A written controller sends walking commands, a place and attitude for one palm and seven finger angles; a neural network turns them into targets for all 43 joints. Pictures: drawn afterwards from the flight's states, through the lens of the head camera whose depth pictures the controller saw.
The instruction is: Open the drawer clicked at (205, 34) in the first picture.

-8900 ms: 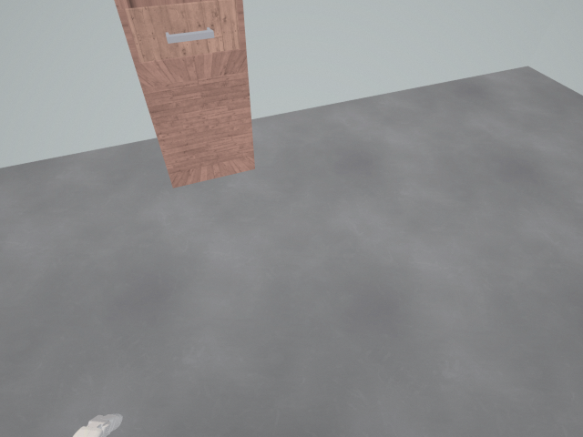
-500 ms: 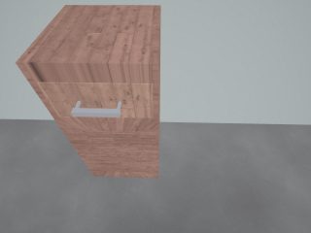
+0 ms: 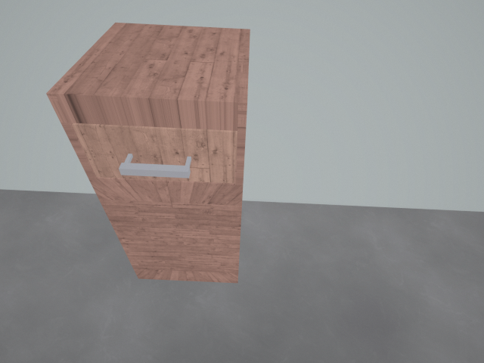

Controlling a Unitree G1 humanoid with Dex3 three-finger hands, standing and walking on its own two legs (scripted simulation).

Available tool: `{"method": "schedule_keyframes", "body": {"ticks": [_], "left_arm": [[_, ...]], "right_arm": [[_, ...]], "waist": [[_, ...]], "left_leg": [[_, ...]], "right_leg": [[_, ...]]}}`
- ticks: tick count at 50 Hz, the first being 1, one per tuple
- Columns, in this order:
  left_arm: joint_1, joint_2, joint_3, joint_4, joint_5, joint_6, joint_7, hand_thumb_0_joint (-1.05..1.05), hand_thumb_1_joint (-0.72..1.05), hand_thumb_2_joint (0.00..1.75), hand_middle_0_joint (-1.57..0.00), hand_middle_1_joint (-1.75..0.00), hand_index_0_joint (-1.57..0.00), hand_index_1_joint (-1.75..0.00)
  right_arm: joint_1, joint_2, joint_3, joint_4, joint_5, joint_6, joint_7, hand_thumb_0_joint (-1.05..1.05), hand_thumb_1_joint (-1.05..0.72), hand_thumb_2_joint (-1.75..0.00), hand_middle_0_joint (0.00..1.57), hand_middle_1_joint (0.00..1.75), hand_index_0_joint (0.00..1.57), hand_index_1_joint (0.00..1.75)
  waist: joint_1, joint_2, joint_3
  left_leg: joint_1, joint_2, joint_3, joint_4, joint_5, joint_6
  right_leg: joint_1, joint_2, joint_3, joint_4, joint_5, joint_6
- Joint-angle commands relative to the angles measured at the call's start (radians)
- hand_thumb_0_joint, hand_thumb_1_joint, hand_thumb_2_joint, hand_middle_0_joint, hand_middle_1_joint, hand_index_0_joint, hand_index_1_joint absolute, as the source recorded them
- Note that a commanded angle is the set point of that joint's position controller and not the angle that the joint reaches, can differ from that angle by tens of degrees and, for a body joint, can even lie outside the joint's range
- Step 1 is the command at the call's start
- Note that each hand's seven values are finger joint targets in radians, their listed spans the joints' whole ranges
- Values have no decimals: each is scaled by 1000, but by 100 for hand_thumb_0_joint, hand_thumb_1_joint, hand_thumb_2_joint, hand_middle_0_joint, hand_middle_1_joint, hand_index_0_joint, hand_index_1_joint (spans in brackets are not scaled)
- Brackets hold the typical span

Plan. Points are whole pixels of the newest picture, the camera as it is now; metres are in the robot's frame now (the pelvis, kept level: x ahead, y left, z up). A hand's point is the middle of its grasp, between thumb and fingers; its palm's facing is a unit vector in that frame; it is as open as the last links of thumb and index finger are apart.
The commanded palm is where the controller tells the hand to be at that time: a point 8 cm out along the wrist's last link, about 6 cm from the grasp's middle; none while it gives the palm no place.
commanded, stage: come to a stop and stand still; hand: left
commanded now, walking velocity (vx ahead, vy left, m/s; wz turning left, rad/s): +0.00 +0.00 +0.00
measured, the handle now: (157, 164) +0.57 +0.25 -0.04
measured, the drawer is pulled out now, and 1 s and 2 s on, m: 0.00 0.00 0.00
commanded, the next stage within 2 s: look again from close up in 0.34 s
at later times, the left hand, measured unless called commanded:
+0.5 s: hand out of the picture -0.04 +0.16 -0.17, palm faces +0.04 -0.99 -0.15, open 7.4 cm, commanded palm none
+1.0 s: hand out of the picture +0.00 +0.16 -0.17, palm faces +0.04 -0.99 -0.16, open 7.4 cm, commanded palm none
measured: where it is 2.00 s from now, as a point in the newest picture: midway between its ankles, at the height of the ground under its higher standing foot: outside the picture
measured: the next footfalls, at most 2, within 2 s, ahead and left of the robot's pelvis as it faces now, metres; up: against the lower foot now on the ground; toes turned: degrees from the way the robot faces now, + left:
none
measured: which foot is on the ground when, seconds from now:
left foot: down 0.00-1.00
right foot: down 0.00-1.00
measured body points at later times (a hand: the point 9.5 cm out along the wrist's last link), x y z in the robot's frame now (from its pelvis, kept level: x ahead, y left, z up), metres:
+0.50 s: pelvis -0.01 +0.00 +0.00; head +0.00 +0.00 +0.45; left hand -0.04 +0.21 -0.16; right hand -0.04 -0.21 -0.16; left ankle -0.01 +0.12 -0.73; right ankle +0.01 -0.13 -0.73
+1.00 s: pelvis +0.01 -0.01 +0.01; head +0.02 +0.00 +0.46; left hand +0.00 +0.21 -0.16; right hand +0.01 -0.22 -0.15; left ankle -0.01 +0.12 -0.73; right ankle +0.01 -0.13 -0.73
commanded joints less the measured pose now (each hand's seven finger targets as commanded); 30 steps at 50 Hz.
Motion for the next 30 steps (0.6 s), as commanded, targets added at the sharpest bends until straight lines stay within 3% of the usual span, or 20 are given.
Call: {"method": "schedule_keyframes", "body": {"ticks": [1, 4, 6, 11, 23, 28, 30], "left_arm": [[41, 105, 18, -52, 3, -11, 3, 0, 90, 90, -20, -30, -20, -30], [69, 97, 19, -48, 5, -13, 0, 0, 90, 90, -20, -30, -20, -30], [78, 92, 20, -50, 5, -13, 0, 0, 90, 90, -20, -30, -20, -30], [112, 74, 20, -37, 5, -18, -1, 0, 90, 90, -20, -30, -20, -30], [149, 45, 18, 6, -1, -35, 2, 0, 90, 90, -20, -30, -20, -30], [151, 36, 18, 17, -1, -38, 5, 0, 90, 90, -20, -30, -20, -30], [149, 34, 18, 18, 0, -36, 7, 0, 90, 90, -20, -30, -20, -30]], "right_arm": [[55, -107, -14, -42, -8, -11, 5, 0, -90, -90, 20, 30, 20, 30], [64, -110, -17, -40, -9, -12, 5, 0, -90, -90, 20, 30, 20, 30], [83, -111, -18, -35, -10, -14, 5, 0, -90, -90, 20, 30, 20, 30], [104, -97, -17, -20, -9, -17, 4, 0, -90, -90, 20, 30, 20, 30], [152, -47, -4, 36, 0, -33, -4, 0, -90, -90, 20, 30, 20, 30], [147, -40, -3, 53, 0, -39, -8, 0, -90, -90, 20, 30, 20, 30], [137, -38, -4, 56, 1, -37, -9, 0, -90, -90, 20, 30, 20, 30]], "waist": [[2, 53, 134], [6, 8, 115], [5, 32, 95], [8, 22, 81], [8, -10, 42], [10, 10, 20], [10, 13, 43]], "left_leg": [[-168, 56, -97, -218, -122, 41], [-174, 50, -102, -225, -155, 45], [-178, 58, -114, -243, -181, 48], [-187, 53, -118, -241, -172, 51], [-123, 44, -76, -171, 61, 42], [-93, 53, -66, -161, 154, 39], [-95, 55, -67, -162, 149, 37]], "right_leg": [[-55, -41, 81, -148, -115, -42], [-52, -43, 86, -157, -147, -40], [-44, -38, 73, -147, -146, -37], [-41, -43, 81, -152, -143, -38], [-9, -67, 85, -146, 21, -47], [17, -69, 72, -120, 134, -48], [6, -63, 73, -120, 133, -47]]}}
